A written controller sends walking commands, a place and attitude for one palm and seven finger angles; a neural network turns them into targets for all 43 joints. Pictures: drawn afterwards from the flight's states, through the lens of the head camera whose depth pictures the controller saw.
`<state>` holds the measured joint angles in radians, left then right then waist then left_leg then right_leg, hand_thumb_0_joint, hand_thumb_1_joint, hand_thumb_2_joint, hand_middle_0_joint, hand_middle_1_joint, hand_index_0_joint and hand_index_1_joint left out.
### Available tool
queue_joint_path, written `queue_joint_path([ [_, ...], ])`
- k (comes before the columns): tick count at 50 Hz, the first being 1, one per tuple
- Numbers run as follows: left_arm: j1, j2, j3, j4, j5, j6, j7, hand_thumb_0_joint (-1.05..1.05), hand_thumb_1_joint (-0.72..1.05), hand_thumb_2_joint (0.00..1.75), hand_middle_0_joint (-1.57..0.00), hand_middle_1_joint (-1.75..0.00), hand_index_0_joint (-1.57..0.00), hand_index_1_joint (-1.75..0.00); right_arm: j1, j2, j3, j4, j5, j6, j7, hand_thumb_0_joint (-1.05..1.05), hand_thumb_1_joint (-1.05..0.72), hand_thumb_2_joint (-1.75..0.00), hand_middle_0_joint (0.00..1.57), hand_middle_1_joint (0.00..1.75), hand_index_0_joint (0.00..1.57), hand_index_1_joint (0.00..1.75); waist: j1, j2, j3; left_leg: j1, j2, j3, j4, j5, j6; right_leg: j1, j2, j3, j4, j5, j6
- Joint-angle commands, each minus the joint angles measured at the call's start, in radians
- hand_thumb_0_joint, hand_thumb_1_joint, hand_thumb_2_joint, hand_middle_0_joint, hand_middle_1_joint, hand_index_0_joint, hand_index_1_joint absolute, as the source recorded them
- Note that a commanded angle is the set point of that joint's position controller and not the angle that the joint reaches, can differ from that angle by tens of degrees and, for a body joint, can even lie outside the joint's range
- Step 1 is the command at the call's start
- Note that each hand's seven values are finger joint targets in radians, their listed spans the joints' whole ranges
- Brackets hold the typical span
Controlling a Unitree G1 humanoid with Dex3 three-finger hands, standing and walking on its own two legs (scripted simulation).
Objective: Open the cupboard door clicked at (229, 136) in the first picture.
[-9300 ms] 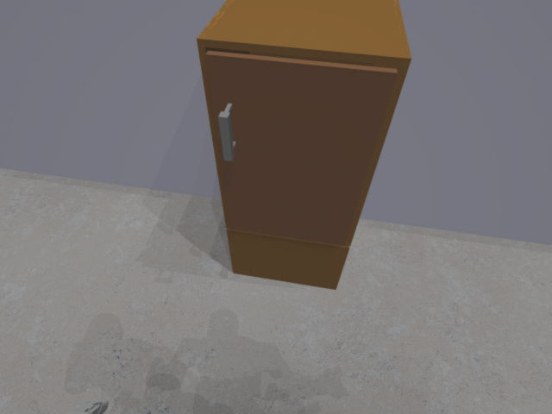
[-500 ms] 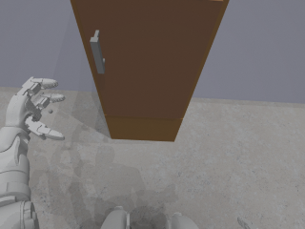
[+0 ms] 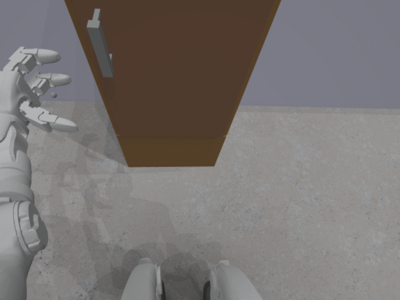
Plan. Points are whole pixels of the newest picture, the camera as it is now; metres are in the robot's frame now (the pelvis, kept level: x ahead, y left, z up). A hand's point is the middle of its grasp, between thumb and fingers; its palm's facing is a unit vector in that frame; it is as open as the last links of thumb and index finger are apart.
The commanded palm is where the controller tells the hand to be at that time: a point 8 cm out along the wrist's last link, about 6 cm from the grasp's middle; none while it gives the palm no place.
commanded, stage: move the hooked fingers beside the handle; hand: left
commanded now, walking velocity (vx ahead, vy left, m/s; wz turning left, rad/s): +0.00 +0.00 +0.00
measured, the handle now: (103, 44) +0.62 +0.18 +0.07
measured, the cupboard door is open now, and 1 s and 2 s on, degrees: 0 0 0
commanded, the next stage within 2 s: slide the fingers in behind the handle in 1.24 s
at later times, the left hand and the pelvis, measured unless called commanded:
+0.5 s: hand (70, 58) +0.57 +0.23 +0.08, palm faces +0.00 -1.00 +0.00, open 14.0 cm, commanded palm +0.56 +0.27 +0.07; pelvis +0.00 +0.00 -0.02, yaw -2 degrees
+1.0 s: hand (65, 64) +0.56 +0.24 +0.08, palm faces +0.00 -1.00 +0.00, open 14.0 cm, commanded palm +0.55 +0.27 +0.07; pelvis +0.02 +0.00 +0.00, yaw -1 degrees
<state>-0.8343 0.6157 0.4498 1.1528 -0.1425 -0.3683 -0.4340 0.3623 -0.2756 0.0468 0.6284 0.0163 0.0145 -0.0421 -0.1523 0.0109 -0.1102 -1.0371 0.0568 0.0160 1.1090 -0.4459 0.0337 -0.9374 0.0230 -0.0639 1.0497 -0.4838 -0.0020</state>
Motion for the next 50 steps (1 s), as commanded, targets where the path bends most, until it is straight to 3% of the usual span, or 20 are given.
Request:
queue_joint_path([
  [1, -0.466, 0.316, 0.045, -0.165, 0.002, -0.051, 0.019, 0.00, -0.50, 0.30, -0.30, -1.20, -0.30, -1.20, 0.166, -0.203, -0.070, -0.053, -0.010, 0.001, -0.019, 0.00, -0.90, -0.90, 0.20, 0.30, 0.20, 0.30, -0.018, 0.155, -0.454, 0.469, -0.005, -0.095, -0.106, 0.340, -0.002, 0.018, 0.032, 0.030, -0.126, 0.239, -0.019],
  [4, -0.538, 0.361, 0.054, -0.149, 0.023, -0.048, 0.032, 0.00, -0.50, 0.30, -0.30, -1.20, -0.30, -1.20, 0.179, -0.206, -0.065, -0.049, -0.014, 0.008, -0.018, 0.00, -0.90, -0.90, 0.20, 0.30, 0.20, 0.30, -0.037, 0.170, -0.452, 0.444, -0.002, -0.097, -0.094, 0.318, -0.001, 0.003, 0.034, 0.030, -0.121, 0.222, -0.017],
  [5, -0.538, 0.382, 0.071, -0.149, 0.026, -0.053, 0.036, 0.00, -0.50, 0.30, -0.30, -1.20, -0.30, -1.20, 0.187, -0.208, -0.064, -0.052, -0.018, 0.011, -0.018, 0.00, -0.90, -0.90, 0.20, 0.30, 0.20, 0.30, -0.030, 0.178, -0.472, 0.451, -0.002, -0.100, -0.091, 0.341, -0.001, 0.011, 0.036, 0.029, -0.114, 0.233, -0.021],
  [8, -0.552, 0.377, 0.060, -0.141, 0.040, -0.050, 0.036, 0.00, -0.50, 0.30, -0.30, -1.20, -0.30, -1.20, 0.203, -0.205, -0.064, -0.048, -0.023, 0.022, -0.010, 0.00, -0.90, -0.90, 0.20, 0.30, 0.20, 0.30, -0.035, 0.235, -0.515, 0.496, 0.002, -0.102, -0.077, 0.395, -0.006, -0.013, 0.037, 0.027, -0.108, 0.262, -0.021],
  [10, -0.573, 0.366, 0.046, -0.090, 0.040, -0.034, 0.034, 0.00, -0.50, 0.30, -0.30, -1.20, -0.30, -1.20, 0.214, -0.207, -0.059, -0.043, -0.022, 0.029, -0.010, 0.00, -0.90, -0.90, 0.20, 0.30, 0.20, 0.30, -0.060, 0.191, -0.468, 0.462, 0.004, -0.106, -0.074, 0.378, 0.000, -0.028, 0.042, 0.023, -0.112, 0.253, -0.019],
  [14, -0.655, 0.407, 0.040, -0.056, 0.068, -0.007, 0.044, 0.00, -0.50, 0.30, -0.30, -1.20, -0.30, -1.20, 0.235, -0.217, -0.051, -0.045, -0.025, 0.038, -0.012, 0.00, -0.90, -0.90, 0.20, 0.30, 0.20, 0.30, -0.087, 0.198, -0.462, 0.421, 0.007, -0.109, -0.060, 0.349, 0.004, -0.060, 0.042, 0.022, -0.106, 0.232, -0.015],
  [15, -0.689, 0.423, 0.051, -0.079, 0.069, -0.015, 0.048, 0.00, -0.50, 0.30, -0.30, -1.20, -0.30, -1.20, 0.240, -0.216, -0.049, -0.042, -0.030, 0.037, -0.011, 0.00, -0.90, -0.90, 0.20, 0.30, 0.20, 0.30, -0.083, 0.242, -0.483, 0.444, 0.007, -0.112, -0.054, 0.376, 0.002, -0.070, 0.042, 0.020, -0.098, 0.243, -0.019],
  [17, -0.702, 0.475, 0.086, -0.085, 0.077, -0.018, 0.052, 0.00, -0.50, 0.30, -0.30, -1.20, -0.30, -1.20, 0.255, -0.220, -0.049, -0.039, -0.035, 0.039, -0.008, 0.00, -0.90, -0.90, 0.20, 0.30, 0.20, 0.30, -0.082, 0.248, -0.540, 0.459, 0.010, -0.113, -0.037, 0.415, 0.001, -0.056, 0.045, 0.022, -0.092, 0.269, -0.018],
  [22, -0.758, 0.466, 0.046, -0.031, 0.107, 0.009, 0.055, 0.00, -0.50, 0.30, -0.30, -1.20, -0.30, -1.20, 0.277, -0.221, -0.039, -0.034, -0.039, 0.051, -0.004, 0.00, -0.90, -0.90, 0.20, 0.30, 0.20, 0.30, -0.115, 0.266, -0.513, 0.435, 0.015, -0.119, -0.020, 0.421, 0.003, -0.094, 0.050, 0.014, -0.084, 0.269, -0.017],
  [26, -0.653, 0.499, 0.094, -0.041, 0.106, 0.027, 0.047, 0.00, -0.50, 0.30, -0.30, -1.20, -0.30, -1.20, 0.292, -0.220, -0.041, -0.052, -0.042, 0.063, 0.005, 0.00, -0.90, -0.90, 0.20, 0.30, 0.20, 0.30, -0.072, 0.283, -0.579, 0.458, 0.012, -0.111, -0.019, 0.496, -0.001, -0.042, 0.053, 0.011, -0.073, 0.336, -0.020],
  [27, -0.639, 0.508, 0.100, -0.041, 0.106, 0.032, 0.044, 0.00, -0.50, 0.30, -0.30, -1.20, -0.30, -1.20, 0.291, -0.220, -0.041, -0.055, -0.041, 0.068, 0.005, 0.00, -0.90, -0.90, 0.20, 0.30, 0.20, 0.30, -0.075, 0.249, -0.563, 0.433, 0.013, -0.106, -0.020, 0.483, 0.003, -0.025, 0.055, 0.012, -0.077, 0.341, -0.016],
  [29, -0.674, 0.488, 0.083, -0.090, 0.103, 0.031, 0.043, 0.00, -0.50, 0.30, -0.30, -1.20, -0.30, -1.20, 0.293, -0.215, -0.045, -0.055, -0.041, 0.070, 0.008, 0.00, -0.90, -0.90, 0.20, 0.30, 0.20, 0.30, -0.084, 0.258, -0.574, 0.430, 0.011, -0.098, -0.017, 0.484, 0.008, -0.008, 0.056, 0.019, -0.080, 0.364, -0.013],
  [32, -0.659, 0.547, 0.140, -0.132, 0.092, 0.014, 0.043, 0.00, -0.50, 0.30, -0.30, -1.20, -0.30, -1.20, 0.296, -0.218, -0.049, -0.054, -0.041, 0.072, 0.009, 0.00, -0.90, -0.90, 0.20, 0.30, 0.20, 0.30, -0.064, 0.265, -0.607, 0.449, 0.011, -0.100, -0.019, 0.504, 0.004, 0.020, 0.059, 0.020, -0.080, 0.381, -0.015],
  [34, -0.686, 0.488, 0.093, -0.147, 0.091, 0.009, 0.044, 0.00, -0.50, 0.30, -0.30, -1.20, -0.30, -1.20, 0.292, -0.212, -0.050, -0.045, -0.039, 0.072, 0.011, 0.00, -0.90, -0.90, 0.20, 0.30, 0.20, 0.30, -0.083, 0.271, -0.578, 0.466, 0.012, -0.104, -0.026, 0.492, 0.003, -0.005, 0.059, 0.017, -0.088, 0.363, -0.014],
  [37, -0.664, 0.485, 0.105, -0.163, 0.081, 0.001, 0.045, 0.00, -0.50, 0.30, -0.30, -1.20, -0.30, -1.20, 0.297, -0.214, -0.056, -0.034, -0.039, 0.074, 0.013, 0.00, -0.90, -0.90, 0.20, 0.30, 0.20, 0.30, -0.073, 0.306, -0.597, 0.535, 0.016, -0.114, -0.030, 0.539, -0.004, -0.027, 0.060, 0.013, -0.095, 0.368, -0.019],
  [39, -0.653, 0.426, 0.065, -0.140, 0.074, 0.011, 0.041, 0.00, -0.50, 0.30, -0.30, -1.20, -0.30, -1.20, 0.291, -0.209, -0.056, -0.027, -0.038, 0.074, 0.016, 0.00, -0.90, -0.90, 0.20, 0.30, 0.20, 0.30, -0.085, 0.290, -0.555, 0.529, 0.015, -0.112, -0.037, 0.518, -0.002, -0.038, 0.061, 0.009, -0.106, 0.355, -0.018],
  [42, -0.626, 0.417, 0.065, -0.133, 0.068, 0.015, 0.037, 0.00, -0.50, 0.30, -0.30, -1.20, -0.30, -1.20, 0.291, -0.210, -0.056, -0.030, -0.038, 0.078, 0.015, 0.00, -0.90, -0.90, 0.20, 0.30, 0.20, 0.30, -0.075, 0.287, -0.552, 0.543, 0.012, -0.114, -0.045, 0.546, -0.004, -0.028, 0.060, 0.007, -0.111, 0.369, -0.020],
  [45, -0.629, 0.371, 0.037, -0.119, 0.061, 0.011, 0.041, 0.00, -0.50, 0.30, -0.30, -1.20, -0.30, -1.20, 0.285, -0.206, -0.056, -0.028, -0.038, 0.079, 0.014, 0.00, -0.90, -0.90, 0.20, 0.30, 0.20, 0.30, -0.088, 0.261, -0.511, 0.537, 0.012, -0.116, -0.048, 0.533, -0.002, -0.043, 0.060, 0.005, -0.115, 0.361, -0.021],
  [46, -0.619, 0.378, 0.041, -0.116, 0.064, 0.008, 0.045, 0.00, -0.50, 0.30, -0.30, -1.20, -0.30, -1.20, 0.281, -0.207, -0.056, -0.032, -0.038, 0.080, 0.014, 0.00, -0.90, -0.90, 0.20, 0.30, 0.20, 0.30, -0.078, 0.272, -0.513, 0.542, 0.013, -0.118, -0.051, 0.532, -0.006, -0.049, 0.060, 0.004, -0.114, 0.349, -0.022],
  [50, -0.627, 0.365, 0.041, -0.118, 0.057, -0.014, 0.059, 0.00, -0.50, 0.30, -0.30, -1.20, -0.30, -1.20, 0.269, -0.204, -0.056, -0.036, -0.038, 0.079, 0.017, 0.00, -0.90, -0.90, 0.20, 0.30, 0.20, 0.30, -0.081, 0.262, -0.492, 0.524, 0.008, -0.111, -0.048, 0.512, -0.004, -0.044, 0.058, 0.008, -0.113, 0.347, -0.024],
])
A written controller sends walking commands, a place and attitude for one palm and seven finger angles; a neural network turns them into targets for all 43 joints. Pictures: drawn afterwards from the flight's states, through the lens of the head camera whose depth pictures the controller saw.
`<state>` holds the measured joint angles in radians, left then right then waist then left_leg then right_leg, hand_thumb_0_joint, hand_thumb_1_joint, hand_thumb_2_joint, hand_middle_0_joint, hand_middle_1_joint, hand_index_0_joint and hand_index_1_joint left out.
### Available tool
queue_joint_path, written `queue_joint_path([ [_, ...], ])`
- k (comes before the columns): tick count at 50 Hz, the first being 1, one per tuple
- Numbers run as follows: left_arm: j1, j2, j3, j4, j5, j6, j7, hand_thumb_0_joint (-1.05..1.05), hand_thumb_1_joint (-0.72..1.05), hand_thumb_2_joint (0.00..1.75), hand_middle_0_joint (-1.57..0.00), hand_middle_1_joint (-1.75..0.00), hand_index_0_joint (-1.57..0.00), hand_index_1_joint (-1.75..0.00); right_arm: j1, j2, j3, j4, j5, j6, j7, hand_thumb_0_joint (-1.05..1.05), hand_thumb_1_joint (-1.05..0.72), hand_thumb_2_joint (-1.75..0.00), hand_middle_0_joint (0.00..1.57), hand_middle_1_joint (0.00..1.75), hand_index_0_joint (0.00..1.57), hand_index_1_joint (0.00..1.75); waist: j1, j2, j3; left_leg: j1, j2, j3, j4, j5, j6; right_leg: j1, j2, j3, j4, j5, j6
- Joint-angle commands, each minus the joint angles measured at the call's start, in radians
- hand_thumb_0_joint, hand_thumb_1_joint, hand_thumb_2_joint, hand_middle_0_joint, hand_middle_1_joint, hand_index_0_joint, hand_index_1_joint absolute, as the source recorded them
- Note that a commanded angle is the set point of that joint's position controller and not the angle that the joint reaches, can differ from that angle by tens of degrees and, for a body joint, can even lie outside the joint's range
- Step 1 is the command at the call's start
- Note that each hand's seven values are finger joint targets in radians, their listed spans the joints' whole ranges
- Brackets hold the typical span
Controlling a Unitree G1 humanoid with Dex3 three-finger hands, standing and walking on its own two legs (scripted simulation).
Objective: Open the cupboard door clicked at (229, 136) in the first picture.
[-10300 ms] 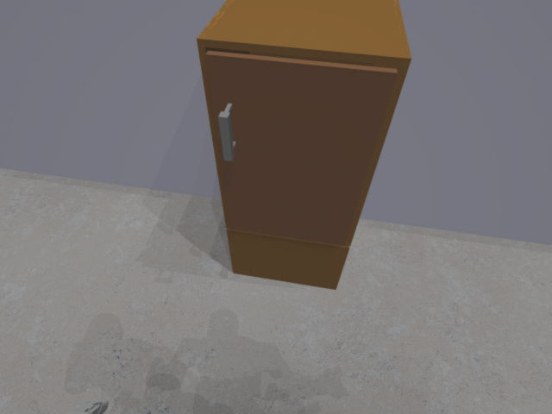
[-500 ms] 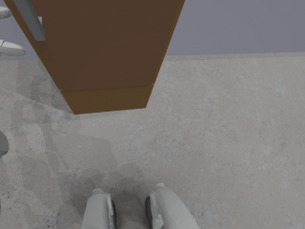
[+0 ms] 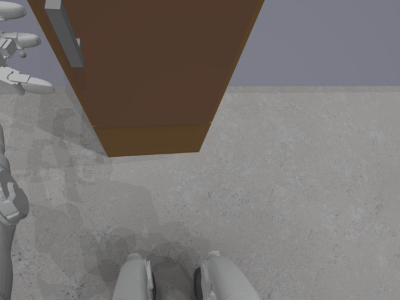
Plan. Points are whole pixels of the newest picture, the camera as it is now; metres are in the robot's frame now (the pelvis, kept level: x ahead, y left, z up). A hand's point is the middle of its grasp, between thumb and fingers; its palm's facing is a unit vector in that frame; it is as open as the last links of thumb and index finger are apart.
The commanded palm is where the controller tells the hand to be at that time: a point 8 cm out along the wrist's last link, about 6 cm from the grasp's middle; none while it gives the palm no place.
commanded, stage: move the hooked fingers beside the handle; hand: left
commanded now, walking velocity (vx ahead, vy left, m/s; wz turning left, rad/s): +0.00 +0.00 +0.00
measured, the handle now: (67, 28) +0.60 +0.19 +0.08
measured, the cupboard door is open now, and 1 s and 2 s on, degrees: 0 0 0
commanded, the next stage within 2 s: slide the fingers in behind the handle in 0.24 s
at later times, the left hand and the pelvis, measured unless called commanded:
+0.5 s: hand (30, 55) +0.54 +0.24 +0.07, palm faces +0.03 -1.00 +0.01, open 14.0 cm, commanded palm +0.53 +0.27 +0.07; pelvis -0.01 +0.00 -0.01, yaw +0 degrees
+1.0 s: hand (55, 55) +0.54 +0.21 +0.07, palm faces +0.03 -1.00 +0.00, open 14.0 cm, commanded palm +0.52 +0.23 +0.07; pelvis -0.01 +0.00 -0.01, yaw +0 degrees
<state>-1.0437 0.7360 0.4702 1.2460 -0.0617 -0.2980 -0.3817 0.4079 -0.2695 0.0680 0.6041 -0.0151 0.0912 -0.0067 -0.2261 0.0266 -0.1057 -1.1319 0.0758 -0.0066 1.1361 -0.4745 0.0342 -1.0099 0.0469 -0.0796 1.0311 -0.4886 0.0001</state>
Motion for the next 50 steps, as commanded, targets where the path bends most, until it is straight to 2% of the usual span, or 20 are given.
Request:
queue_joint_path([
  [1, -0.417, 0.241, 0.013, -0.192, -0.021, -0.084, 0.009, 0.00, -0.50, 0.30, -0.30, -1.20, -0.30, -1.20, 0.218, -0.212, -0.076, -0.013, -0.004, 0.003, -0.018, 0.00, -0.90, -0.90, 0.20, 0.30, 0.20, 0.30, -0.010, 0.235, -0.484, 0.606, -0.011, -0.089, -0.077, 0.516, -0.006, 0.021, 0.034, 0.024, -0.096, 0.334, -0.024],
  [2, -0.420, 0.242, 0.012, -0.179, -0.018, -0.085, 0.013, 0.00, -0.50, 0.30, -0.30, -1.20, -0.30, -1.20, 0.216, -0.214, -0.076, -0.012, -0.004, 0.004, -0.020, 0.00, -0.90, -0.90, 0.20, 0.30, 0.20, 0.30, -0.018, 0.207, -0.472, 0.586, -0.010, -0.089, -0.075, 0.497, -0.003, 0.020, 0.034, 0.024, -0.095, 0.326, -0.022],
  [5, -0.456, 0.288, 0.036, -0.218, -0.012, -0.104, 0.019, 0.00, -0.50, 0.30, -0.30, -1.20, -0.30, -1.20, 0.208, -0.216, -0.072, -0.020, -0.005, 0.000, -0.023, 0.00, -0.90, -0.90, 0.20, 0.30, 0.20, 0.30, -0.004, 0.260, -0.516, 0.591, -0.013, -0.086, -0.068, 0.497, -0.004, 0.031, 0.032, 0.030, -0.080, 0.326, -0.026],
  [10, -0.481, 0.258, 0.010, -0.193, -0.011, -0.106, 0.018, 0.00, -0.50, 0.30, -0.30, -1.20, -0.30, -1.20, 0.203, -0.213, -0.070, -0.015, -0.004, -0.003, -0.023, 0.00, -0.90, -0.90, 0.20, 0.30, 0.20, 0.30, -0.020, 0.261, -0.517, 0.595, -0.011, -0.095, -0.058, 0.488, -0.005, 0.001, 0.032, 0.026, -0.074, 0.309, -0.025],
  [12, -0.478, 0.301, 0.036, -0.167, -0.009, -0.097, 0.016, 0.00, -0.50, 0.30, -0.30, -1.20, -0.30, -1.20, 0.205, -0.220, -0.068, -0.013, -0.002, -0.003, -0.028, 0.00, -0.90, -0.90, 0.20, 0.30, 0.20, 0.30, -0.021, 0.220, -0.519, 0.564, -0.010, -0.095, -0.055, 0.465, -0.001, 0.015, 0.032, 0.028, -0.075, 0.300, -0.021],
  [15, -0.477, 0.319, 0.048, -0.188, -0.005, -0.096, 0.012, 0.00, -0.50, 0.30, -0.30, -1.20, -0.30, -1.20, 0.208, -0.217, -0.065, -0.016, -0.004, -0.006, -0.027, 0.00, -0.90, -0.90, 0.20, 0.30, 0.20, 0.30, -0.006, 0.262, -0.552, 0.566, -0.013, -0.090, -0.046, 0.481, -0.001, 0.027, 0.031, 0.031, -0.064, 0.319, -0.024],
  [20, -0.463, 0.279, 0.026, -0.174, -0.015, -0.084, 0.005, 0.00, -0.50, 0.30, -0.30, -1.20, -0.30, -1.20, 0.213, -0.215, -0.066, -0.013, -0.003, -0.008, -0.026, 0.00, -0.90, -0.90, 0.20, 0.30, 0.20, 0.30, -0.016, 0.235, -0.546, 0.550, -0.011, -0.092, -0.046, 0.457, 0.002, 0.020, 0.035, 0.028, -0.067, 0.306, -0.022],
  [21, -0.488, 0.263, 0.004, -0.160, -0.014, -0.078, 0.003, 0.00, -0.50, 0.30, -0.30, -1.20, -0.30, -1.20, 0.211, -0.216, -0.064, -0.007, -0.001, -0.009, -0.027, 0.00, -0.90, -0.90, 0.20, 0.30, 0.20, 0.30, -0.032, 0.214, -0.526, 0.529, -0.009, -0.092, -0.047, 0.428, 0.003, 0.008, 0.035, 0.029, -0.072, 0.288, -0.018],
  [25, -0.497, 0.299, 0.036, -0.190, -0.010, -0.081, 0.018, 0.00, -0.50, 0.30, -0.30, -1.20, -0.30, -1.20, 0.223, -0.217, -0.066, -0.006, -0.006, -0.016, -0.027, 0.00, -0.90, -0.90, 0.20, 0.30, 0.20, 0.30, -0.016, 0.246, -0.553, 0.543, -0.010, -0.094, -0.049, 0.437, 0.002, 0.016, 0.035, 0.029, -0.067, 0.287, -0.023],
  [27, -0.482, 0.266, 0.019, -0.209, -0.006, -0.087, 0.026, 0.00, -0.50, 0.30, -0.30, -1.20, -0.30, -1.20, 0.226, -0.210, -0.070, -0.002, -0.008, -0.016, -0.021, 0.00, -0.90, -0.90, 0.20, 0.30, 0.20, 0.30, -0.007, 0.282, -0.568, 0.585, -0.010, -0.097, -0.053, 0.476, -0.005, 0.007, 0.035, 0.026, -0.069, 0.301, -0.024],
  [29, -0.457, 0.233, 0.001, -0.195, -0.008, -0.081, 0.031, 0.00, -0.50, 0.30, -0.30, -1.20, -0.30, -1.20, 0.225, -0.210, -0.072, -0.001, -0.007, -0.014, -0.017, 0.00, -0.90, -0.90, 0.20, 0.30, 0.20, 0.30, -0.013, 0.249, -0.541, 0.575, -0.008, -0.097, -0.060, 0.452, -0.005, 0.003, 0.036, 0.022, -0.076, 0.285, -0.023],
  [31, -0.489, 0.211, -0.014, -0.202, -0.008, -0.081, 0.042, 0.00, -0.50, 0.30, -0.30, -1.20, -0.30, -1.20, 0.225, -0.211, -0.073, 0.003, -0.008, -0.014, -0.016, 0.00, -0.90, -0.90, 0.20, 0.30, 0.20, 0.30, -0.022, 0.264, -0.525, 0.589, -0.006, -0.103, -0.067, 0.441, -0.006, -0.024, 0.034, 0.019, -0.078, 0.267, -0.024],
  [34, -0.487, 0.226, 0.001, -0.187, -0.005, -0.074, 0.064, 0.00, -0.50, 0.30, -0.30, -1.20, -0.30, -1.20, 0.227, -0.213, -0.072, 0.000, -0.010, -0.017, -0.017, 0.00, -0.90, -0.90, 0.20, 0.30, 0.20, 0.30, -0.023, 0.226, -0.509, 0.545, -0.011, -0.097, -0.072, 0.394, -0.001, -0.003, 0.034, 0.023, -0.085, 0.248, -0.022],
  [36, -0.508, 0.233, 0.010, -0.205, 0.002, -0.089, 0.079, 0.00, -0.50, 0.30, -0.30, -1.20, -0.30, -1.20, 0.228, -0.211, -0.073, 0.001, -0.013, -0.022, -0.015, 0.00, -0.90, -0.90, 0.20, 0.30, 0.20, 0.30, -0.020, 0.240, -0.530, 0.557, -0.012, -0.097, -0.066, 0.412, -0.002, 0.000, 0.033, 0.025, -0.079, 0.260, -0.022],
  [37, -0.512, 0.227, 0.003, -0.214, 0.008, -0.095, 0.084, 0.00, -0.50, 0.30, -0.30, -1.20, -0.30, -1.20, 0.227, -0.208, -0.072, 0.003, -0.015, -0.022, -0.013, 0.00, -0.90, -0.90, 0.20, 0.30, 0.20, 0.30, -0.017, 0.265, -0.533, 0.567, -0.012, -0.098, -0.066, 0.425, -0.005, -0.005, 0.032, 0.024, -0.076, 0.263, -0.025],
  [41, -0.475, 0.169, -0.020, -0.198, 0.005, -0.104, 0.099, 0.00, -0.50, 0.30, -0.30, -1.20, -0.30, -1.20, 0.227, -0.206, -0.078, 0.004, -0.016, -0.023, -0.005, 0.00, -0.90, -0.90, 0.20, 0.30, 0.20, 0.30, -0.018, 0.247, -0.531, 0.587, -0.012, -0.100, -0.066, 0.441, -0.007, -0.012, 0.033, 0.020, -0.077, 0.272, -0.025],
  [42, -0.471, 0.198, 0.004, -0.203, 0.004, -0.101, 0.101, 0.00, -0.50, 0.30, -0.30, -1.20, -0.30, -1.20, 0.229, -0.208, -0.077, 0.003, -0.018, -0.020, -0.005, 0.00, -0.90, -0.90, 0.20, 0.30, 0.20, 0.30, -0.009, 0.244, -0.539, 0.574, -0.013, -0.096, -0.066, 0.451, -0.006, 0.013, 0.033, 0.022, -0.074, 0.290, -0.025],
  [45, -0.469, 0.144, -0.028, -0.210, 0.004, -0.099, 0.105, 0.00, -0.50, 0.30, -0.30, -1.20, -0.30, -1.20, 0.231, -0.201, -0.079, 0.000, -0.018, -0.019, 0.000, 0.00, -0.90, -0.90, 0.20, 0.30, 0.20, 0.30, -0.017, 0.234, -0.542, 0.582, -0.015, -0.098, -0.065, 0.468, -0.004, 0.009, 0.033, 0.020, -0.070, 0.304, -0.025],
  [47, -0.467, 0.165, -0.013, -0.203, 0.006, -0.097, 0.112, 0.00, -0.50, 0.30, -0.30, -1.20, -0.30, -1.20, 0.230, -0.204, -0.080, 0.000, -0.016, -0.015, -0.001, 0.00, -0.90, -0.90, 0.20, 0.30, 0.20, 0.30, -0.014, 0.212, -0.530, 0.560, -0.016, -0.092, -0.067, 0.458, -0.004, 0.032, 0.032, 0.024, -0.074, 0.311, -0.022],
  [50, -0.486, 0.141, -0.020, -0.242, 0.002, -0.115, 0.125, 0.00, -0.50, 0.30, -0.30, -1.20, -0.30, -1.20, 0.231, -0.198, -0.084, 0.000, -0.019, -0.018, 0.001, 0.00, -0.90, -0.90, 0.20, 0.30, 0.20, 0.30, -0.016, 0.215, -0.550, 0.574, -0.018, -0.090, -0.064, 0.472, -0.002, 0.039, 0.033, 0.027, -0.070, 0.328, -0.023],
])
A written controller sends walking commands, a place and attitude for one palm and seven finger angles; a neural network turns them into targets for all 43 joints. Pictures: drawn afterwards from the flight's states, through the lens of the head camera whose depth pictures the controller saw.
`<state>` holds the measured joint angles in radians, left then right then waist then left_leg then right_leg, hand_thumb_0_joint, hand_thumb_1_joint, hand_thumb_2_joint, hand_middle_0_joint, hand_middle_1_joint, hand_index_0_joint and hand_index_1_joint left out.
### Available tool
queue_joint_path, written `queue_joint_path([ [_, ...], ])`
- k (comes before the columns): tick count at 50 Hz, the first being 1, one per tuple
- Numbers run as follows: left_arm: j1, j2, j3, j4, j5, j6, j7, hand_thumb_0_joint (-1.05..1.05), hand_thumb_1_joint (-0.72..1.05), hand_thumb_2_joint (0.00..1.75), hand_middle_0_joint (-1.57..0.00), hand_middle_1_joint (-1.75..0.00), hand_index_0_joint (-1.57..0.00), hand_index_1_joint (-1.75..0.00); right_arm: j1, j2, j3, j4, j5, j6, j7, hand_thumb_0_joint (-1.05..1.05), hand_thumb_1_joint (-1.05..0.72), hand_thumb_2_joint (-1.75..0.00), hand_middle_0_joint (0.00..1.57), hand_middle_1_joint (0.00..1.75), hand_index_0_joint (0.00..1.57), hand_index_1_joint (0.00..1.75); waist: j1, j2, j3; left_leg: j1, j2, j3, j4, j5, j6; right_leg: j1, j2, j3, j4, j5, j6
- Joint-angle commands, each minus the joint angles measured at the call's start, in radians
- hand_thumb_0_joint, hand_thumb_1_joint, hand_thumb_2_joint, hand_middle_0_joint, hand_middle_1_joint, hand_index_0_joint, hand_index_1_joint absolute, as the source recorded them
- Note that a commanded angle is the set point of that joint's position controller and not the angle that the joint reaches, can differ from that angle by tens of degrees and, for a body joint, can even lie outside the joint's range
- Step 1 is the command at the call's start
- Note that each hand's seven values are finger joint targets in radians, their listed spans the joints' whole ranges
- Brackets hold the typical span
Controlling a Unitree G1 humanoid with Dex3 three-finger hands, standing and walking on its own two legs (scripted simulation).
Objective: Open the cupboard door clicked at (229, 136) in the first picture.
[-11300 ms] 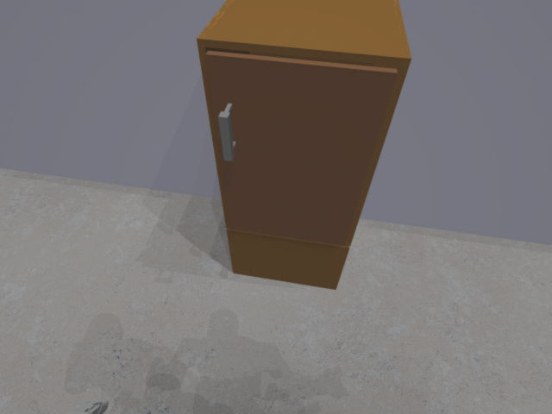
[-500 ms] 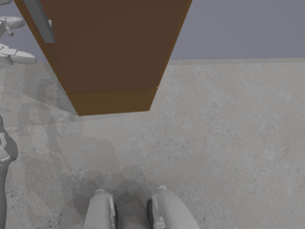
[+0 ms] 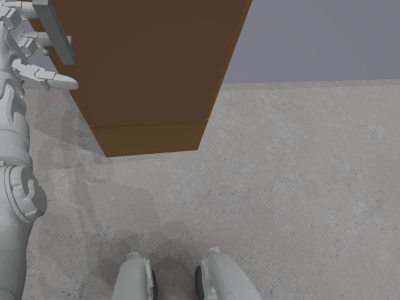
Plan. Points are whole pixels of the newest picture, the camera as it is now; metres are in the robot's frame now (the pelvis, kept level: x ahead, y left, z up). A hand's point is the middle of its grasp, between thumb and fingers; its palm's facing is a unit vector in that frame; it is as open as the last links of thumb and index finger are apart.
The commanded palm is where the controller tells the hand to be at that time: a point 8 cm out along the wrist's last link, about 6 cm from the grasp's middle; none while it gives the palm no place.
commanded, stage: slide the fingers in behind the handle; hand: left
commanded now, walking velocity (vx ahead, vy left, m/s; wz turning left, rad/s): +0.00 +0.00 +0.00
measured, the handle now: (57, 25) +0.61 +0.19 +0.09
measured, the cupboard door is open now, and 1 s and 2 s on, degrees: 0 0 1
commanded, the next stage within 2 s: close the thumb around the handle in 0.94 s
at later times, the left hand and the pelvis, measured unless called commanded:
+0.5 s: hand (71, 53) +0.55 +0.17 +0.08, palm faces +0.03 -1.00 +0.00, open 14.0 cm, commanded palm +0.53 +0.20 +0.07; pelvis +0.00 -0.01 +0.00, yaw +1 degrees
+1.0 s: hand (72, 53) +0.55 +0.17 +0.08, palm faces +0.04 -1.00 -0.01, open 14.0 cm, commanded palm +0.53 +0.20 +0.07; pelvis +0.00 -0.01 +0.00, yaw +1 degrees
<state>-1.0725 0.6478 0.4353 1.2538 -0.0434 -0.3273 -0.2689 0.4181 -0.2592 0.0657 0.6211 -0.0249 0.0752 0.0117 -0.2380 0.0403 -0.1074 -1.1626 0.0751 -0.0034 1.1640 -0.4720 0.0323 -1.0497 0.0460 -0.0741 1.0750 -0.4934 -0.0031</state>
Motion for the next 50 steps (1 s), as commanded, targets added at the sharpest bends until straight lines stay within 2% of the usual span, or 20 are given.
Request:
queue_joint_path([
  [1, -0.463, 0.213, 0.007, -0.266, -0.017, -0.092, 0.016, 0.00, -0.50, 0.30, -0.30, -1.20, -0.30, -1.20, 0.216, -0.204, -0.084, -0.015, -0.009, -0.004, -0.014, 0.00, -0.90, -0.90, 0.20, 0.30, 0.20, 0.30, 0.001, 0.228, -0.568, 0.627, -0.017, -0.092, -0.090, 0.485, -0.004, 0.074, 0.033, 0.022, -0.115, 0.340, -0.019],
  [4, -0.412, 0.222, 0.026, -0.249, -0.020, -0.096, 0.021, 0.00, -0.50, 0.30, -0.30, -1.20, -0.30, -1.20, 0.214, -0.203, -0.084, -0.016, -0.008, -0.003, -0.011, 0.00, -0.90, -0.90, 0.20, 0.30, 0.20, 0.30, 0.013, 0.189, -0.563, 0.592, -0.023, -0.079, -0.090, 0.478, -0.001, 0.126, 0.034, 0.028, -0.119, 0.365, -0.018],
  [7, -0.419, 0.167, -0.017, -0.219, -0.021, -0.088, 0.024, 0.00, -0.50, 0.30, -0.30, -1.20, -0.30, -1.20, 0.209, -0.199, -0.082, -0.013, -0.005, -0.001, -0.008, 0.00, -0.90, -0.90, 0.20, 0.30, 0.20, 0.30, -0.005, 0.162, -0.506, 0.565, -0.024, -0.078, -0.094, 0.446, 0.002, 0.106, 0.034, 0.026, -0.126, 0.350, -0.015],
  [8, -0.408, 0.186, -0.004, -0.208, -0.017, -0.086, 0.027, 0.00, -0.50, 0.30, -0.30, -1.20, -0.30, -1.20, 0.210, -0.202, -0.084, -0.013, -0.003, 0.001, -0.010, 0.00, -0.90, -0.90, 0.20, 0.30, 0.20, 0.30, 0.000, 0.159, -0.497, 0.556, -0.023, -0.077, -0.096, 0.428, 0.002, 0.106, 0.034, 0.028, -0.128, 0.335, -0.016],
  [10, -0.465, 0.130, -0.045, -0.237, -0.018, -0.097, 0.035, 0.00, -0.50, 0.30, -0.30, -1.20, -0.30, -1.20, 0.209, -0.195, -0.086, -0.012, -0.007, -0.003, -0.009, 0.00, -0.90, -0.90, 0.20, 0.30, 0.20, 0.30, -0.017, 0.184, -0.502, 0.583, -0.024, -0.085, -0.095, 0.426, 0.001, 0.073, 0.033, 0.026, -0.125, 0.318, -0.019],
  [12, -0.471, 0.167, -0.014, -0.232, -0.019, -0.105, 0.045, 0.00, -0.50, 0.30, -0.30, -1.20, -0.30, -1.20, 0.207, -0.200, -0.088, -0.005, -0.009, -0.007, -0.012, 0.00, -0.90, -0.90, 0.20, 0.30, 0.20, 0.30, -0.012, 0.189, -0.520, 0.579, -0.023, -0.083, -0.089, 0.421, 0.000, 0.076, 0.030, 0.031, -0.124, 0.313, -0.018],
  [14, -0.450, 0.151, -0.019, -0.218, -0.015, -0.110, 0.051, 0.00, -0.50, 0.30, -0.30, -1.20, -0.30, -1.20, 0.207, -0.196, -0.088, -0.004, -0.009, -0.011, -0.010, 0.00, -0.90, -0.90, 0.20, 0.30, 0.20, 0.30, -0.005, 0.179, -0.522, 0.574, -0.026, -0.083, -0.088, 0.431, -0.001, 0.087, 0.030, 0.029, -0.119, 0.324, -0.020],
  [15, -0.475, 0.119, -0.044, -0.232, -0.017, -0.117, 0.055, 0.00, -0.50, 0.30, -0.30, -1.20, -0.30, -1.20, 0.210, -0.194, -0.087, -0.002, -0.013, -0.013, -0.007, 0.00, -0.90, -0.90, 0.20, 0.30, 0.20, 0.30, -0.016, 0.189, -0.529, 0.590, -0.026, -0.085, -0.085, 0.444, 0.001, 0.075, 0.031, 0.028, -0.115, 0.331, -0.020],
  [16, -0.466, 0.146, -0.019, -0.238, -0.012, -0.119, 0.060, 0.00, -0.50, 0.30, -0.30, -1.20, -0.30, -1.20, 0.209, -0.196, -0.089, -0.001, -0.014, -0.013, -0.006, 0.00, -0.90, -0.90, 0.20, 0.30, 0.20, 0.30, -0.001, 0.201, -0.552, 0.592, -0.026, -0.083, -0.082, 0.447, -0.001, 0.085, 0.029, 0.030, -0.113, 0.334, -0.019],
  [19, -0.449, 0.112, -0.045, -0.204, -0.007, -0.102, 0.069, 0.00, -0.50, 0.30, -0.30, -1.20, -0.30, -1.20, 0.205, -0.195, -0.089, -0.006, -0.011, -0.010, -0.003, 0.00, -0.90, -0.90, 0.20, 0.30, 0.20, 0.30, -0.010, 0.174, -0.511, 0.554, -0.029, -0.076, -0.086, 0.412, 0.001, 0.088, 0.028, 0.031, -0.120, 0.320, -0.017],
  [20, -0.450, 0.136, -0.024, -0.200, -0.007, -0.105, 0.076, 0.00, -0.50, 0.30, -0.30, -1.20, -0.30, -1.20, 0.210, -0.198, -0.087, -0.005, -0.013, -0.009, -0.003, 0.00, -0.90, -0.90, 0.20, 0.30, 0.20, 0.30, -0.006, 0.165, -0.513, 0.551, -0.029, -0.080, -0.085, 0.414, 0.003, 0.088, 0.028, 0.029, -0.116, 0.320, -0.019],
  [23, -0.466, 0.145, -0.022, -0.215, 0.000, -0.105, 0.089, 0.00, -0.50, 0.30, -0.30, -1.20, -0.30, -1.20, 0.205, -0.195, -0.086, -0.012, -0.013, -0.010, -0.004, 0.00, -0.90, -0.90, 0.20, 0.30, 0.20, 0.30, -0.006, 0.165, -0.534, 0.529, -0.031, -0.072, -0.080, 0.408, 0.004, 0.112, 0.026, 0.035, -0.112, 0.332, -0.016],
  [27, -0.465, 0.110, -0.035, -0.241, 0.000, -0.122, 0.103, 0.00, -0.50, 0.30, -0.30, -1.20, -0.30, -1.20, 0.208, -0.189, -0.091, -0.009, -0.016, -0.014, 0.002, 0.00, -0.90, -0.90, 0.20, 0.30, 0.20, 0.30, -0.005, 0.170, -0.574, 0.554, -0.033, -0.069, -0.074, 0.440, 0.004, 0.126, 0.027, 0.038, -0.107, 0.366, -0.015],
  [30, -0.439, 0.170, 0.005, -0.209, 0.008, -0.111, 0.103, 0.00, -0.50, 0.30, -0.30, -1.20, -0.30, -1.20, 0.217, -0.196, -0.088, -0.011, -0.014, -0.010, 0.000, 0.00, -0.90, -0.90, 0.20, 0.30, 0.20, 0.30, 0.002, 0.136, -0.551, 0.502, -0.035, -0.061, -0.080, 0.410, 0.008, 0.165, 0.029, 0.044, -0.111, 0.368, -0.014],
  [36, -0.445, 0.103, -0.040, -0.226, -0.007, -0.118, 0.090, 0.00, -0.50, 0.30, -0.30, -1.20, -0.30, -1.20, 0.211, -0.190, -0.093, -0.006, -0.009, -0.011, 0.000, 0.00, -0.90, -0.90, 0.20, 0.30, 0.20, 0.30, -0.007, 0.154, -0.538, 0.534, -0.034, -0.062, -0.086, 0.409, 0.005, 0.137, 0.029, 0.042, -0.124, 0.359, -0.013],
  [38, -0.468, 0.124, -0.032, -0.220, -0.009, -0.115, 0.092, 0.00, -0.50, 0.30, -0.30, -1.20, -0.30, -1.20, 0.213, -0.192, -0.090, -0.002, -0.010, -0.011, -0.003, 0.00, -0.90, -0.90, 0.20, 0.30, 0.20, 0.30, -0.014, 0.140, -0.518, 0.512, -0.033, -0.061, -0.087, 0.391, 0.008, 0.140, 0.028, 0.044, -0.127, 0.347, -0.011],
  [41, -0.452, 0.135, -0.020, -0.227, -0.004, -0.124, 0.094, 0.00, -0.50, 0.30, -0.30, -1.20, -0.30, -1.20, 0.217, -0.191, -0.091, -0.001, -0.012, -0.014, -0.002, 0.00, -0.90, -0.90, 0.20, 0.30, 0.20, 0.30, 0.000, 0.154, -0.549, 0.529, -0.035, -0.062, -0.085, 0.421, 0.006, 0.152, 0.027, 0.043, -0.118, 0.370, -0.015],
  [44, -0.456, 0.123, -0.037, -0.195, -0.002, -0.118, 0.093, 0.00, -0.50, 0.30, -0.30, -1.20, -0.30, -1.20, 0.212, -0.192, -0.088, -0.001, -0.011, -0.013, -0.002, 0.00, -0.90, -0.90, 0.20, 0.30, 0.20, 0.30, -0.013, 0.137, -0.500, 0.495, -0.035, -0.060, -0.086, 0.378, 0.008, 0.137, 0.028, 0.045, -0.127, 0.336, -0.012],
  [48, -0.475, 0.099, -0.054, -0.226, 0.000, -0.126, 0.095, 0.00, -0.50, 0.30, -0.30, -1.20, -0.30, -1.20, 0.209, -0.191, -0.092, -0.002, -0.013, -0.015, 0.000, 0.00, -0.90, -0.90, 0.20, 0.30, 0.20, 0.30, -0.008, 0.187, -0.536, 0.546, -0.034, -0.069, -0.084, 0.405, 0.002, 0.108, 0.026, 0.039, -0.116, 0.333, -0.017],
  [50, -0.466, 0.099, -0.045, -0.229, -0.006, -0.129, 0.098, 0.00, -0.50, 0.30, -0.30, -1.20, -0.30, -1.20, 0.214, -0.192, -0.094, 0.000, -0.015, -0.017, 0.002, 0.00, -0.90, -0.90, 0.20, 0.30, 0.20, 0.30, -0.007, 0.175, -0.546, 0.554, -0.034, -0.071, -0.082, 0.421, 0.004, 0.112, 0.028, 0.038, -0.115, 0.345, -0.018],
])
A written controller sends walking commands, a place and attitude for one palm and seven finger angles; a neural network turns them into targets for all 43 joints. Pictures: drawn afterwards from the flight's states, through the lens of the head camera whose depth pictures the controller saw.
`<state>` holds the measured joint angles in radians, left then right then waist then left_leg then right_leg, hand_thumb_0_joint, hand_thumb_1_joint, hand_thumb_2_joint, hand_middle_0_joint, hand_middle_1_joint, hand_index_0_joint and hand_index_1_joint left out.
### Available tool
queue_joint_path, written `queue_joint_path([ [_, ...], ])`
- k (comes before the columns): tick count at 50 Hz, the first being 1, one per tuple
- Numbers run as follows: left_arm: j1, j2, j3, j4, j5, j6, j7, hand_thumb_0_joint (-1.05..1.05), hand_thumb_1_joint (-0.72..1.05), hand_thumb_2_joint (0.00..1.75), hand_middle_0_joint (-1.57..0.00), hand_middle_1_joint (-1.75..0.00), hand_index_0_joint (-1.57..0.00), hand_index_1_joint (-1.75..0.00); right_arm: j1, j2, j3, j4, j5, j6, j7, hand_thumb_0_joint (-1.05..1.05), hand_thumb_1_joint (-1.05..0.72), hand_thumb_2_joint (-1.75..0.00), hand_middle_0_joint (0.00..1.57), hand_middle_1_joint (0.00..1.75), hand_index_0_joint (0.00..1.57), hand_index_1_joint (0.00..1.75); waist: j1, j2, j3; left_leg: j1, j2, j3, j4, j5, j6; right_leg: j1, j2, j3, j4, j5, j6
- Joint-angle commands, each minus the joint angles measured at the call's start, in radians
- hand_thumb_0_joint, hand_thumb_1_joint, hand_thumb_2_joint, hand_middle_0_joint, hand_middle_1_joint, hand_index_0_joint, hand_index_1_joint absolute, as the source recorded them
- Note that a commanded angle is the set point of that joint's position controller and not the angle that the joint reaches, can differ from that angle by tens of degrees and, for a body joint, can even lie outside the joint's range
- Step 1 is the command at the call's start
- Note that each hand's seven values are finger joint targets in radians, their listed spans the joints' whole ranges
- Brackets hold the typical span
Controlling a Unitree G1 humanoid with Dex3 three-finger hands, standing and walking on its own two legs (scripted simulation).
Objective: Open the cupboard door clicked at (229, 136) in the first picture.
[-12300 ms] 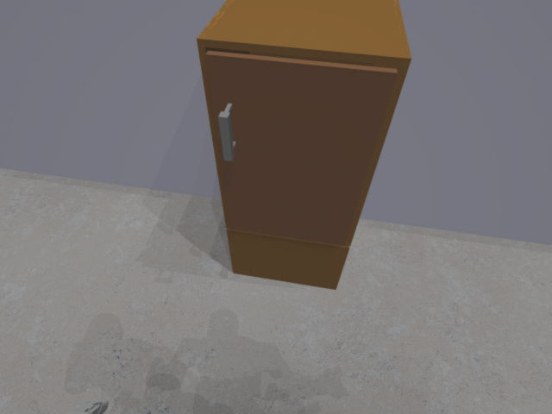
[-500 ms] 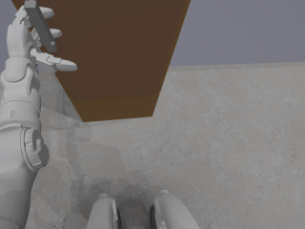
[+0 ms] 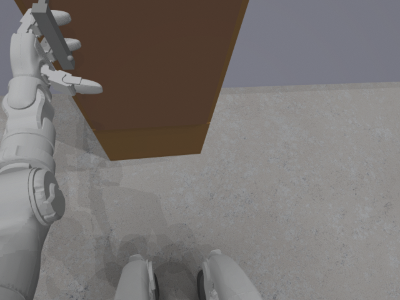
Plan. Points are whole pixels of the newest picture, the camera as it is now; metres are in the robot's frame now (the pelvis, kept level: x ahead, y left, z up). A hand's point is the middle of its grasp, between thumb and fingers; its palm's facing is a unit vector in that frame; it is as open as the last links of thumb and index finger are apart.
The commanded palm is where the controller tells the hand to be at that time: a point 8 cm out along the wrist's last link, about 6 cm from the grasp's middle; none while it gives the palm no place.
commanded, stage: close the thumb around the handle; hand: left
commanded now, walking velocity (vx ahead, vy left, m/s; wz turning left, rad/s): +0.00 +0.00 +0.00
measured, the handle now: (57, 32) +0.61 +0.20 +0.09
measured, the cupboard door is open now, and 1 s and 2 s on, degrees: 0 1 47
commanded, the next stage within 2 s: pull the door open along its arc in 0.74 s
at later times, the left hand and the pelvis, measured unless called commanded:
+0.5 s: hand (70, 57) +0.55 +0.17 +0.08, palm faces +0.04 -1.00 -0.02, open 8.4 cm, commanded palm +0.54 +0.20 +0.08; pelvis +0.00 +0.00 +0.00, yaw +0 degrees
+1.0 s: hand (70, 58) +0.55 +0.17 +0.08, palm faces +0.03 -1.00 -0.01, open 5.7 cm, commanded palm +0.51 +0.21 +0.08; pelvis +0.01 +0.00 +0.00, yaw +0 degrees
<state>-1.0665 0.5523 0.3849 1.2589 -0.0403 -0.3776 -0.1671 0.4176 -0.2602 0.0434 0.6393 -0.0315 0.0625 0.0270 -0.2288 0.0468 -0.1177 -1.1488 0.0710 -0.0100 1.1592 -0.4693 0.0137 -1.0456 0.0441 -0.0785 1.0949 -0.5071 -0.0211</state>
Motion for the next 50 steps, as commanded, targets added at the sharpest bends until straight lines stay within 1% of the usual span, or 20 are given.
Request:
queue_joint_path([
  [1, -0.465, 0.205, 0.012, -0.223, -0.006, -0.076, -0.002, 0.00, -0.50, 0.30, -0.30, -1.20, -0.30, -1.20, 0.214, -0.193, -0.071, -0.017, -0.008, -0.003, -0.014, 0.00, -0.90, -0.90, 0.20, 0.30, 0.20, 0.30, -0.016, 0.163, -0.539, 0.537, -0.029, -0.064, -0.076, 0.423, 0.022, 0.110, 0.029, 0.042, -0.133, 0.364, 0.001],
  [4, -0.476, 0.199, 0.006, -0.218, -0.007, -0.069, -0.002, 0.00, -0.39, 0.35, -0.31, -1.21, -0.31, -1.21, 0.210, -0.193, -0.071, -0.017, -0.006, -0.002, -0.015, 0.00, -0.90, -0.90, 0.20, 0.30, 0.20, 0.30, -0.024, 0.132, -0.523, 0.501, -0.032, -0.057, -0.074, 0.385, 0.027, 0.127, 0.029, 0.048, -0.142, 0.354, 0.006],
  [8, -0.455, 0.205, 0.009, -0.220, -0.002, -0.070, -0.001, 0.00, -0.16, 0.44, -0.32, -1.24, -0.32, -1.24, 0.211, -0.193, -0.071, -0.021, -0.005, 0.000, -0.016, 0.00, -0.90, -0.90, 0.20, 0.30, 0.20, 0.30, -0.009, 0.157, -0.536, 0.533, -0.030, -0.065, -0.080, 0.414, 0.020, 0.117, 0.029, 0.042, -0.135, 0.359, 0.001],
  [10, -0.483, 0.150, -0.027, -0.247, -0.004, -0.079, 0.001, 0.00, -0.05, 0.49, -0.33, -1.25, -0.33, -1.25, 0.211, -0.188, -0.075, -0.018, -0.009, -0.002, -0.012, 0.00, -0.90, -0.90, 0.20, 0.30, 0.20, 0.30, -0.022, 0.184, -0.542, 0.576, -0.028, -0.073, -0.079, 0.433, 0.019, 0.078, 0.029, 0.035, -0.132, 0.351, -0.002],
  [13, -0.502, 0.141, -0.039, -0.236, -0.004, -0.076, 0.010, 0.00, 0.12, 0.56, -0.34, -1.27, -0.34, -1.27, 0.209, -0.192, -0.074, -0.011, -0.010, -0.001, -0.011, 0.00, -0.90, -0.90, 0.20, 0.30, 0.20, 0.30, -0.032, 0.172, -0.518, 0.564, -0.027, -0.076, -0.083, 0.409, 0.018, 0.065, 0.028, 0.033, -0.138, 0.330, 0.001],
  [17, -0.484, 0.170, -0.016, -0.220, 0.001, -0.078, 0.011, 0.00, 0.34, 0.66, -0.36, -1.29, -0.36, -1.29, 0.213, -0.194, -0.075, -0.005, -0.009, 0.001, -0.013, 0.00, -0.90, -0.90, 0.20, 0.30, 0.20, 0.30, -0.024, 0.163, -0.530, 0.564, -0.027, -0.077, -0.079, 0.424, 0.018, 0.075, 0.028, 0.035, -0.134, 0.345, -0.001],
  [20, -0.496, 0.125, -0.046, -0.218, -0.001, -0.079, 0.012, 0.00, 0.51, 0.73, -0.37, -1.31, -0.37, -1.31, 0.219, -0.192, -0.076, -0.004, -0.013, 0.000, -0.011, 0.00, -0.90, -0.90, 0.20, 0.30, 0.20, 0.30, -0.037, 0.155, -0.517, 0.573, -0.028, -0.084, -0.080, 0.432, 0.019, 0.058, 0.029, 0.031, -0.134, 0.341, -0.002],
  [21, -0.503, 0.130, -0.044, -0.223, -0.003, -0.079, 0.013, 0.00, 0.56, 0.76, -0.38, -1.31, -0.38, -1.31, 0.214, -0.191, -0.075, -0.004, -0.012, 0.001, -0.010, 0.00, -0.90, -0.90, 0.20, 0.30, 0.20, 0.30, -0.033, 0.174, -0.525, 0.576, -0.028, -0.079, -0.079, 0.430, 0.018, 0.058, 0.027, 0.032, -0.136, 0.341, -0.001],
  [22, -0.489, 0.153, -0.028, -0.198, 0.002, -0.074, 0.014, 0.00, 0.62, 0.78, -0.38, -1.32, -0.38, -1.32, 0.216, -0.194, -0.074, -0.003, -0.011, 0.002, -0.011, 0.00, -0.90, -0.90, 0.20, 0.30, 0.20, 0.30, -0.030, 0.151, -0.512, 0.556, -0.028, -0.081, -0.079, 0.416, 0.018, 0.064, 0.029, 0.032, -0.135, 0.333, -0.002],
  [25, -0.520, 0.140, -0.043, -0.198, 0.002, -0.073, 0.014, 0.00, 0.79, 0.85, -0.39, -1.34, -0.39, -1.34, 0.219, -0.193, -0.072, -0.002, -0.014, 0.000, -0.013, 0.00, -0.90, -0.90, 0.20, 0.30, 0.20, 0.30, -0.044, 0.151, -0.501, 0.544, -0.029, -0.082, -0.078, 0.396, 0.022, 0.054, 0.028, 0.034, -0.137, 0.318, -0.001],
  [27, -0.509, 0.145, -0.040, -0.203, 0.003, -0.072, 0.012, 0.00, 0.90, 0.90, -0.40, -1.35, -0.40, -1.35, 0.216, -0.195, -0.075, -0.002, -0.012, 0.001, -0.014, 0.00, -0.90, -0.90, 0.20, 0.30, 0.20, 0.30, -0.037, 0.177, -0.521, 0.570, -0.027, -0.083, -0.077, 0.420, 0.018, 0.047, 0.027, 0.033, -0.136, 0.328, -0.002],
  [30, -0.487, 0.146, -0.030, -0.230, -0.002, -0.078, 0.010, 0.00, 0.90, 0.90, -0.40, -1.35, -0.40, -1.35, 0.222, -0.192, -0.076, -0.006, -0.015, 0.000, -0.010, 0.00, -0.90, -0.90, 0.20, 0.30, 0.20, 0.30, -0.023, 0.180, -0.565, 0.592, -0.029, -0.084, -0.076, 0.463, 0.017, 0.075, 0.029, 0.031, -0.126, 0.362, -0.005],
  [31, -0.483, 0.136, -0.039, -0.232, -0.003, -0.077, 0.010, 0.00, 0.90, 0.90, -0.40, -1.35, -0.40, -1.35, 0.215, -0.191, -0.075, -0.008, -0.013, 0.003, -0.009, 0.00, -0.90, -0.90, 0.20, 0.30, 0.20, 0.30, -0.021, 0.188, -0.558, 0.590, -0.029, -0.081, -0.076, 0.459, 0.015, 0.071, 0.028, 0.031, -0.128, 0.361, -0.003],
  [32, -0.491, 0.126, -0.047, -0.220, -0.003, -0.073, 0.009, 0.00, 0.90, 0.90, -0.40, -1.35, -0.40, -1.35, 0.215, -0.192, -0.075, -0.004, -0.012, 0.004, -0.010, 0.00, -0.90, -0.90, 0.20, 0.30, 0.20, 0.30, -0.035, 0.157, -0.538, 0.574, -0.028, -0.079, -0.073, 0.444, 0.019, 0.068, 0.029, 0.031, -0.133, 0.358, 0.000],
  [34, -0.480, 0.145, -0.034, -0.209, -0.004, -0.065, 0.009, 0.00, 0.90, 0.90, -0.40, -1.35, -0.40, -1.35, 0.214, -0.193, -0.074, -0.006, -0.010, 0.004, -0.010, 0.00, -0.90, -0.90, 0.20, 0.30, 0.20, 0.30, -0.029, 0.150, -0.520, 0.543, -0.031, -0.073, -0.080, 0.411, 0.020, 0.087, 0.030, 0.034, -0.141, 0.344, 0.001],
  [38, -0.488, 0.177, -0.014, -0.225, -0.001, -0.069, 0.008, 0.00, 0.90, 0.90, -0.40, -1.35, -0.40, -1.35, 0.219, -0.193, -0.073, -0.008, -0.010, 0.005, -0.014, 0.00, -0.90, -0.90, 0.20, 0.30, 0.20, 0.30, -0.022, 0.162, -0.534, 0.543, -0.033, -0.071, -0.078, 0.438, 0.021, 0.109, 0.029, 0.039, -0.136, 0.375, 0.000],
  [39, -0.487, 0.151, -0.033, -0.232, -0.002, -0.068, 0.005, 0.00, 0.90, 0.90, -0.40, -1.35, -0.40, -1.35, 0.214, -0.190, -0.074, -0.009, -0.010, 0.005, -0.012, 0.00, -0.90, -0.90, 0.20, 0.30, 0.20, 0.30, -0.027, 0.163, -0.543, 0.553, -0.033, -0.070, -0.077, 0.437, 0.022, 0.105, 0.029, 0.038, -0.137, 0.374, 0.001],
  [42, -0.453, 0.183, 0.000, -0.256, -0.009, -0.078, 0.003, 0.00, 0.90, 0.90, -0.40, -1.35, -0.40, -1.35, 0.215, -0.191, -0.076, -0.014, -0.009, 0.007, -0.012, 0.00, -0.90, -0.90, 0.20, 0.30, 0.20, 0.30, -0.009, 0.163, -0.571, 0.569, -0.032, -0.068, -0.080, 0.473, 0.020, 0.136, 0.029, 0.039, -0.133, 0.409, 0.000],
  [43, -0.474, 0.228, 0.022, -0.234, -0.002, -0.076, 0.004, 0.00, 0.90, 0.90, -0.40, -1.35, -0.40, -1.35, 0.212, -0.195, -0.072, -0.008, -0.007, 0.009, -0.015, 0.00, -0.90, -0.90, 0.20, 0.30, 0.20, 0.30, -0.013, 0.169, -0.548, 0.548, -0.031, -0.065, -0.075, 0.455, 0.020, 0.126, 0.029, 0.043, -0.137, 0.399, 0.001],
  [50, -0.258, 0.171, 0.020, -0.278, -0.034, -0.081, -0.019, 0.00, 0.90, 0.90, -0.40, -1.35, -0.40, -1.35, 0.194, -0.185, -0.075, -0.051, 0.001, 0.014, -0.009, 0.00, -0.90, -0.90, 0.20, 0.30, 0.20, 0.30, 0.042, 0.135, -0.554, 0.557, -0.038, -0.049, -0.108, 0.486, 0.019, 0.208, 0.032, 0.039, -0.140, 0.449, 0.000],
])
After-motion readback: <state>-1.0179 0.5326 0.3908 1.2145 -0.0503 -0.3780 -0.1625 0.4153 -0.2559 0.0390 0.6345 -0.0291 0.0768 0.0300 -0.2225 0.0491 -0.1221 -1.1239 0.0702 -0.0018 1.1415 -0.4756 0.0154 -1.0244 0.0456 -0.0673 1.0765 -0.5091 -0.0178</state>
